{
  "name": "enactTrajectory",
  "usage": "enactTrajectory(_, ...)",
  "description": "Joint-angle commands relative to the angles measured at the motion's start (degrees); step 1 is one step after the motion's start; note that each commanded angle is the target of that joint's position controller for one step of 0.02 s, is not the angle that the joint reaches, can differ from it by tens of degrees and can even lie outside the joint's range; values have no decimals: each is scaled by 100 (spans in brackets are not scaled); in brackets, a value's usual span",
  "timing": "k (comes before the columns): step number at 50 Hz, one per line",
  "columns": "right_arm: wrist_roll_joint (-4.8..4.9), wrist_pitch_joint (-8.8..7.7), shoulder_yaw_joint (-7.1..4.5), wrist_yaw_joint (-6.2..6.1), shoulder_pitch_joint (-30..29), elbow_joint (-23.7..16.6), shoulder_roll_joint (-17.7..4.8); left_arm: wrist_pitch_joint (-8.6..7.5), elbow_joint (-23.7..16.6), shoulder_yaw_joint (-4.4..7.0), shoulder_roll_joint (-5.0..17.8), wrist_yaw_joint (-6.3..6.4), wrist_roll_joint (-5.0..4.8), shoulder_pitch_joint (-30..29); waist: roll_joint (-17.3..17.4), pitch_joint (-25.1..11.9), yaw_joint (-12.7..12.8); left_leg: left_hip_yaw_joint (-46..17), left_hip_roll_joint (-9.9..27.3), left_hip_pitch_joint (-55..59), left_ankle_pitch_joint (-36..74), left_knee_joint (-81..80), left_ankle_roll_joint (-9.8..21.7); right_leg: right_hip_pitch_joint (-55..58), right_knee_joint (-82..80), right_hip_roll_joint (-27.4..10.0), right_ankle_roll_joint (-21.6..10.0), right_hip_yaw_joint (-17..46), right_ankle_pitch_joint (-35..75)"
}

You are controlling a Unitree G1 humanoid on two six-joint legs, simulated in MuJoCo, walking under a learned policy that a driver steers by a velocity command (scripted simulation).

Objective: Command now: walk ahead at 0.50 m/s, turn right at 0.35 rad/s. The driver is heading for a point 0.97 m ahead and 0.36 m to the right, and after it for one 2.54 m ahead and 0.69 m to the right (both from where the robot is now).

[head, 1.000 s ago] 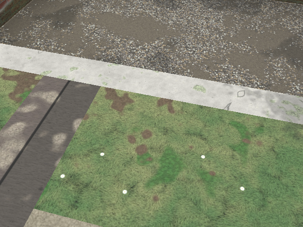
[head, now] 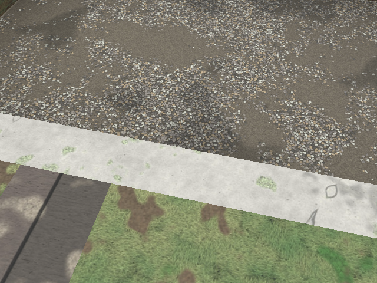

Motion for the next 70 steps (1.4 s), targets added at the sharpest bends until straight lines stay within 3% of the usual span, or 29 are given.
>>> enactTrajectory(1, -46, -99, -132, -23, 197, -87, -504, 101, -250, 137, 211, 9, -20, 294, 714, -281, 28, -1223, 1519, 949, 851, -1592, 704, -858, 12, -527, 11, 302, 540)
enactTrajectory(9, -49, -29, -240, -249, 456, 91, -838, 152, -807, 153, 99, -123, 95, -931, 479, 232, -153, 93, 1417, 1191, 1388, -1887, 607, -1521, -1973, -434, 122, 26, 2307)
enactTrajectory(15, 78, 190, -321, -303, 960, 253, -1022, 144, -1375, 90, 35, -356, 83, -1884, 417, 482, -419, 510, 1769, 2339, 2163, -1406, 528, -1826, -2865, -282, -117, -549, 1789)
enactTrajectory(18, 132, 301, -390, -342, 714, 138, -1281, 175, -1485, 229, 314, -413, 55, -1504, 741, 18, -9, 746, 1771, 2493, 4761, -345, 347, -759, -2899, 241, -424, -1050, 966)
enactTrajectory(20, 171, 364, -387, -355, 477, 43, -1357, 189, -1163, 536, 862, -340, 28, -3, 683, -802, 844, 892, 1464, 1834, 4996, 1762, 75, 1411, -3431, 706, -800, -1087, 1177)
enactTrajectory(21, 32, 301, -292, -347, 568, -105, -1095, 248, -1003, 723, 1434, -196, 55, 725, -180, -1283, 1002, 878, 1120, 266, 2404, 3648, -200, 3098, -3603, -211, -1149, 453, 1213)
enactTrajectory(22, 30, 80, -84, -263, 905, -452, -382, 205, -1152, 739, 1875, -206, 73, 442, -1441, -1981, 270, -110, -322, -2054, -2402, 5819, -567, 4675, -4558, -1541, -2422, 3923, 844)
enactTrajectory(23, 245, -165, -171, -180, 398, -536, -885, 161, -1183, 571, 1343, -245, 128, 626, -658, -2240, 642, -1204, -91, -2643, -2330, 6066, -396, 4767, -5064, -1630, -2268, 4101, 989)
enactTrajectory(24, 375, -239, -188, -150, 176, -592, -939, 107, -1160, 479, 957, -245, 136, 451, -368, -1508, 546, -1137, 178, -2932, -2016, 5842, -225, 4226, -4918, -1455, -1995, 3161, 1269)
enactTrajectory(25, 279, -250, -191, -196, 126, -532, -892, 59, -1247, 403, 698, -272, 89, 21, 322, -956, 271, -1145, 462, -2695, -1591, 5279, -162, 3265, -4881, -1158, -1726, 2440, 1691)
enactTrajectory(27, 129, -110, -283, -249, 162, -480, -912, 40, -1426, 291, 378, -232, 133, -519, 270, -582, -98, -1170, 769, -1971, -1122, 4525, -188, 1984, -5059, -747, -1485, 1749, 1984)
enactTrajectory(35, -67, 92, -145, -274, -920, -1064, -427, 201, -1493, 373, 656, 153, 162, 133, -217, -327, 109, -721, 223, -1463, 1106, 1722, -543, 862, -4702, -46, -1092, 939, 3255)
enactTrajectory(41, -7, 18, -215, -110, -1194, -1423, -639, 373, -1530, 337, 551, 189, 54, 492, -369, -387, 201, -861, -118, -961, 776, 699, -279, 1317, -3710, -253, -984, 1966, 2353)
enactTrajectory(43, -24, -56, -292, -97, -564, -1374, -783, 400, -1715, 312, 558, 231, 25, 139, -588, -571, -247, -794, -120, -12, 974, 177, -24, 1289, -3207, -54, -799, 2070, 2356)
enactTrajectory(44, -147, -82, -385, -122, 254, -1252, -1113, 374, -1864, 215, 280, 240, 57, 20, -210, -1169, -554, -1519, 720, 1407, 1779, 302, 351, 692, -1793, 365, -506, 1622, 1807)
enactTrajectory(45, -179, -14, -479, -117, 1182, -1050, -1455, 336, -1868, 104, -88, 237, 2, 1023, 1545, -2285, -391, -3744, 2267, 3334, 1452, 190, 1473, -757, 228, 1223, -104, 1031, -1091)
enactTrajectory(46, 82, 46, -434, -68, 1151, -993, -1245, 295, -1800, 123, 315, 174, -57, 1335, 2075, -2346, -304, -5333, 2742, 3387, -1041, -466, 1778, -1716, 1245, 895, -9, 963, -1835)
enactTrajectory(48, 71, 205, -238, -145, 745, -1113, -544, 376, -1819, 205, 570, 176, -2, 174, 771, -640, -524, -3990, 2066, 2079, -2061, -657, 1273, -2461, 1926, 558, 135, 629, -910)
enactTrajectory(51, -109, 251, -182, -148, 517, -995, -484, 414, -1750, 172, 283, 138, 50, 277, 724, 53, -9, -2708, 1318, 241, -1813, -1075, 969, -1589, 969, 208, 121, 495, -377)
enactTrajectory(56, 4, 307, -316, -153, 453, -913, -801, 275, -1653, -2, -3, 42, 168, -134, 841, -174, 6, -1580, 1070, -454, -850, -1026, 980, -355, -1662, -21, 66, -175, 253)
enactTrajectory(59, 93, 443, -352, -156, 677, -915, -985, 240, -1621, 7, 151, -51, 107, -294, 939, -215, -107, -1719, 1287, -549, -1082, -921, 971, 395, -2540, 148, 37, -380, 428)
enactTrajectory(62, 115, 543, -206, -197, 574, -944, -632, 252, -1204, 91, 233, -6, 230, 619, 678, -176, 372, -1477, 1039, -1091, -1701, -191, 524, 1747, -3212, 299, -69, -431, 776)
enactTrajectory(63, 79, 536, -69, -206, 562, -1013, -233, 239, -1160, 162, 545, 40, 311, 1024, -147, -266, 504, -904, 569, -1459, -1750, 1323, 82, 2073, -3829, -549, -340, 813, 444)
enactTrajectory(64, 135, 454, -5, -259, 687, -1272, -68, 269, -1217, 258, 1092, 15, 382, 1252, -1514, -364, 423, -452, -107, -2478, -2411, 3234, -189, 2335, -4748, -1655, -1179, 2927, -226)
enactTrajectory(65, 280, 395, -114, -323, 576, -1360, -454, 212, -1208, 215, 953, -55, 357, 1281, -1236, -216, 483, -1048, -92, -3115, -2582, 4078, -123, 2136, -5080, -1813, -1572, 3859, -1029)
enactTrajectory(66, 340, 383, -151, -348, 557, -1369, -614, 152, -1228, 148, 748, -104, 293, 1087, -843, -49, 359, -1219, 77, -3418, -2164, 4488, -66, 2098, -4937, -1728, -1466, 3520, -1006)
enactTrajectory(67, -240, 509, -117, -285, 691, -1237, -667, 250, -1343, 225, 847, -15, 407, 967, -846, -664, 347, -1073, 68, -2975, -1818, 4278, -129, 2360, -4864, -1218, -1033, 2542, -509)
enactTrajectory(68, -298, 572, -109, -229, 774, -1200, -561, 279, -1292, 195, 748, 55, 417, 867, -879, -625, 209, -1051, 101, -2759, -1649, 4270, -181, 2192, -4780, -1043, -888, 2054, -11)
enactTrajectory(70, -150, 711, -86, -194, 833, -1106, -381, 280, -1341, 123, 501, 90, 401, 781, -607, -439, 76, -1148, 8, -2246, -1300, 4301, -254, 1571, -4620, -1002, -770, 1429, 1794)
